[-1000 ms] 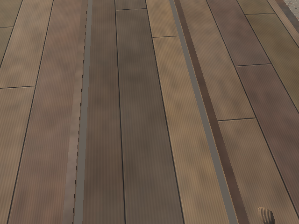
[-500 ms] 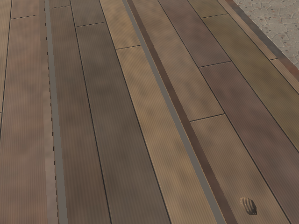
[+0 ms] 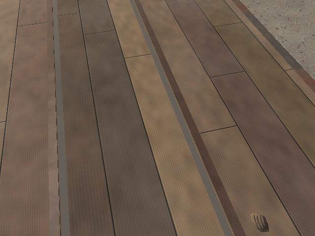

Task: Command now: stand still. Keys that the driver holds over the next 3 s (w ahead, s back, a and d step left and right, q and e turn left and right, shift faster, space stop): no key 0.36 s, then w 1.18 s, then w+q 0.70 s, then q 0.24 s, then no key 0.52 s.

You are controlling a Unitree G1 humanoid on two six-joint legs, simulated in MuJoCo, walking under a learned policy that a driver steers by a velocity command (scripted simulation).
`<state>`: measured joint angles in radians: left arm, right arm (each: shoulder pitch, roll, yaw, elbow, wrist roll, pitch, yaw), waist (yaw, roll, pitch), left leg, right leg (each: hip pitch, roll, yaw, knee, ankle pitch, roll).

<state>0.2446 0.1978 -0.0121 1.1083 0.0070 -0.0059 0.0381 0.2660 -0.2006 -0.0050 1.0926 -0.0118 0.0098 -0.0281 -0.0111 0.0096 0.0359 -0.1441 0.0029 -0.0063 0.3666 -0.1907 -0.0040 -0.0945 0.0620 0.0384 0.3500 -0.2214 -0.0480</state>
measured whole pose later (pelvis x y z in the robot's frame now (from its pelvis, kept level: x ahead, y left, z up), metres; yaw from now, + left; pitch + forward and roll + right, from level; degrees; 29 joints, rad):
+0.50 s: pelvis +0.02 +0.00 -0.01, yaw +0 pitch -1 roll +0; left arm 0.33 0.17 0.00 1.14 0.01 0.00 0.04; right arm 0.32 -0.17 0.00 1.14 -0.03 0.01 -0.02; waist 0.00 0.00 0.00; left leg -0.22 0.00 0.00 0.56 -0.40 0.04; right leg -0.12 0.07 0.04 0.43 -0.32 -0.07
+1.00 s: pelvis +0.21 +0.05 -0.01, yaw +0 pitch +1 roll -1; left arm 0.05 0.20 0.03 0.95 0.02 -0.03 -0.03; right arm 0.54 -0.12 0.00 1.13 -0.02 -0.10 -0.01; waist -0.05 -0.03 0.04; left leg 0.13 -0.06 0.05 0.17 -0.33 0.08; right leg -0.63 -0.03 -0.10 0.76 -0.11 -0.06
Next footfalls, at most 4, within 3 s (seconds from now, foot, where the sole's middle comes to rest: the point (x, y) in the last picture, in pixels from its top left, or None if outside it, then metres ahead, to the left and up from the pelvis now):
1.12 right None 0.45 -0.02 -0.78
1.66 left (135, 186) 0.76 0.14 -0.78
2.20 right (158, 131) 1.10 0.03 -0.78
2.68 left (114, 129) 1.11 0.27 -0.78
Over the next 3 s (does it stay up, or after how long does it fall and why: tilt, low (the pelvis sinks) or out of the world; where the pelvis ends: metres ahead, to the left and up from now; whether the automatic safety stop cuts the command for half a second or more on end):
stays up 1.07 0.14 -0.01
